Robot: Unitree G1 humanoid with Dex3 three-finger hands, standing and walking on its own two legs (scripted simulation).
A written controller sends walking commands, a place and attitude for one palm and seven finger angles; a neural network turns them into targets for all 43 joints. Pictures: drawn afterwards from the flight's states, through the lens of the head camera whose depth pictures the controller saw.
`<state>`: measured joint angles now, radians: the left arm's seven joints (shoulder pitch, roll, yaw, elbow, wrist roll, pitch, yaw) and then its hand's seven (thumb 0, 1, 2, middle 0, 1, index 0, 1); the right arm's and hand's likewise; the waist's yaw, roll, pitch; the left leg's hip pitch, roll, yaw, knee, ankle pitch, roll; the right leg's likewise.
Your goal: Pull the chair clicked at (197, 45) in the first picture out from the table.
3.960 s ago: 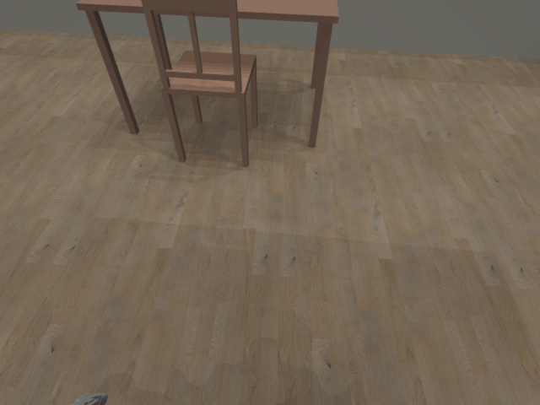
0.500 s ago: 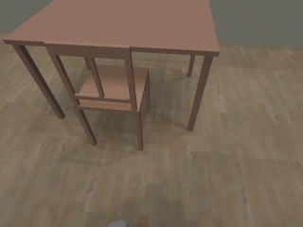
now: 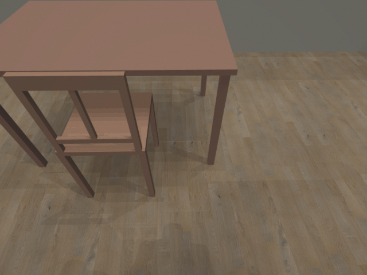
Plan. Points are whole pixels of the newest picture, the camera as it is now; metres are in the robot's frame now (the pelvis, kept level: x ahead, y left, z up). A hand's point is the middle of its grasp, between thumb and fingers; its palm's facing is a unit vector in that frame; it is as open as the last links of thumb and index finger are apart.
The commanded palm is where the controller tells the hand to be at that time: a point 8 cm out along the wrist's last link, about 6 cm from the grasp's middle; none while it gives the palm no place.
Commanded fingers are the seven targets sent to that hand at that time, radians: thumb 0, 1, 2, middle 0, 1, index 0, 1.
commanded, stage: take the last steps up to it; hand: left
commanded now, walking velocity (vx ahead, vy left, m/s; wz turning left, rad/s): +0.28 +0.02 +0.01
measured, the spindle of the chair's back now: (84, 115) +0.65 +0.40 -0.11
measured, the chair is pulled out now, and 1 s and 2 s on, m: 0.00 0.00 0.00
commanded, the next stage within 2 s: come to a stop and stand still in 0.38 s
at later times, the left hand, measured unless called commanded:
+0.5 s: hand out of the picture +0.07 +0.15 -0.20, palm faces +0.14 -0.98 -0.11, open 7.4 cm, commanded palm none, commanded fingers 0.00 0.90 0.90 -0.20 -0.30 -0.20 -0.30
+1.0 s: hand (126, 242) +0.23 +0.17 -0.17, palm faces +0.06 -0.97 -0.25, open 7.4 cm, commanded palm none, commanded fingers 0.00 0.90 0.90 -0.20 -0.30 -0.20 -0.30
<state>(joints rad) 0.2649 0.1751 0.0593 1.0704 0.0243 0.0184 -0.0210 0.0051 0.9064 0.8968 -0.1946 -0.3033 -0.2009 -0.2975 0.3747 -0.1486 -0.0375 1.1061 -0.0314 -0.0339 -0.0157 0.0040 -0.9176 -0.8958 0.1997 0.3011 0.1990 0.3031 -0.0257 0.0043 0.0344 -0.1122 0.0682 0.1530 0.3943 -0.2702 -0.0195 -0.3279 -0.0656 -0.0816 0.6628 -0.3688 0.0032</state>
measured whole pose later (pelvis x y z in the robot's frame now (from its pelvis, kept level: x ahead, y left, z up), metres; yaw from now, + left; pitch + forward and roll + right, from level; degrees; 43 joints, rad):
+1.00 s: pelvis +0.18 -0.02 -0.01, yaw +2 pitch -1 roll +1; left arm 0.20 0.16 0.03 1.01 0.02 0.02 0.03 0.00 0.90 0.90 -0.20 -0.30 -0.20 -0.30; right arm 0.19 -0.19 -0.06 1.05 -0.01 0.06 -0.01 0.00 -0.92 -0.90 0.20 0.30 0.20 0.30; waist 0.00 0.03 0.06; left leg -0.37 0.01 0.04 0.87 -0.45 -0.02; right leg -0.27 -0.04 -0.07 0.54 -0.25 -0.03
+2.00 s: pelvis +0.17 +0.00 +0.00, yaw +3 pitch -1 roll +1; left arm 0.27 0.13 0.00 1.11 0.01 -0.02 0.03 0.00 0.91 0.90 -0.20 -0.30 -0.20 -0.30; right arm 0.32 -0.16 0.02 1.08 -0.01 -0.03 -0.02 0.01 -0.92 -0.90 0.20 0.30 0.20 0.30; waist 0.00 0.06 0.03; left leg -0.10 0.02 0.05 0.44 -0.31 -0.02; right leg -0.26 -0.05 -0.05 0.52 -0.24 0.00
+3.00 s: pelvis +0.20 +0.00 -0.02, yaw +3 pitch +0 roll +1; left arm 0.32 0.13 0.05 1.08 0.02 -0.01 0.00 0.00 0.90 0.90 -0.20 -0.30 -0.20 -0.30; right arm 0.44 -0.12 0.00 1.11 -0.03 -0.03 -0.02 0.00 -0.91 -0.90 0.20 0.30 0.20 0.30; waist 0.02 0.01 0.04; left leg -0.13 0.03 0.04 0.56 -0.42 -0.02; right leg -0.28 -0.05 -0.05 0.64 -0.35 -0.01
